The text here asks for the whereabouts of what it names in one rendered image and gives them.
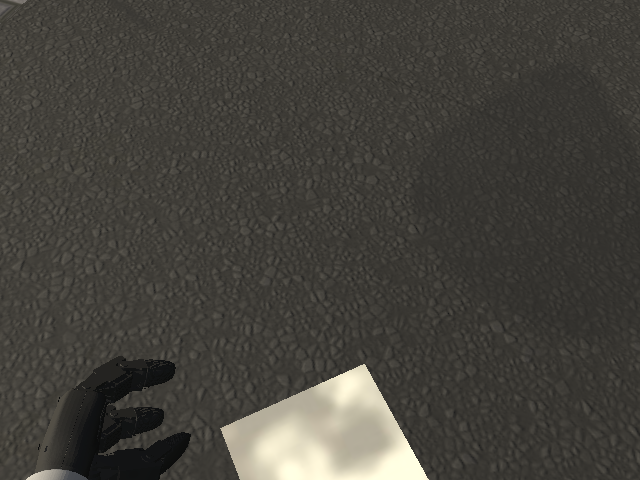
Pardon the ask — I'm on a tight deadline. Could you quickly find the robot left hand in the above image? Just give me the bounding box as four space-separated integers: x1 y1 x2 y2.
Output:
34 356 191 480

